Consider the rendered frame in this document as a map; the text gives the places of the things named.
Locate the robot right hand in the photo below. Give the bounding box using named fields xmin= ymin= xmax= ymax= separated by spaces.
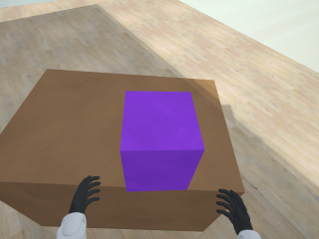
xmin=216 ymin=188 xmax=253 ymax=236

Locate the carton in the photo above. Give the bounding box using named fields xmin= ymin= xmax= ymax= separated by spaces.
xmin=120 ymin=91 xmax=205 ymax=192

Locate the left robot forearm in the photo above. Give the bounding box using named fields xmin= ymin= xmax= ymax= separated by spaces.
xmin=56 ymin=212 xmax=87 ymax=239

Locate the robot left hand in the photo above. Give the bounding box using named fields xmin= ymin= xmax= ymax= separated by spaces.
xmin=68 ymin=175 xmax=101 ymax=214

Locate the pedestal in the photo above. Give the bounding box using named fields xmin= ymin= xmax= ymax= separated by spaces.
xmin=0 ymin=69 xmax=245 ymax=232

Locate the right robot forearm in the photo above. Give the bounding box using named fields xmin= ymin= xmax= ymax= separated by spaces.
xmin=237 ymin=229 xmax=261 ymax=239

